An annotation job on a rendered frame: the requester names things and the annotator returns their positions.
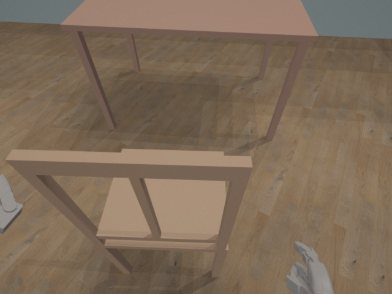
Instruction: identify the chair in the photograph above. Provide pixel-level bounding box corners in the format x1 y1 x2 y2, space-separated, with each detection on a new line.
6 149 253 278

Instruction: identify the robot right hand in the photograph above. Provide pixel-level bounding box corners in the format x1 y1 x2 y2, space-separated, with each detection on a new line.
286 241 334 294

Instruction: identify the table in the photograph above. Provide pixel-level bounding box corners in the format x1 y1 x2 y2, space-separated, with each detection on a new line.
60 0 318 140

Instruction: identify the robot left hand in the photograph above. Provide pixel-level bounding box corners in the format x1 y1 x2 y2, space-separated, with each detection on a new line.
0 174 23 234

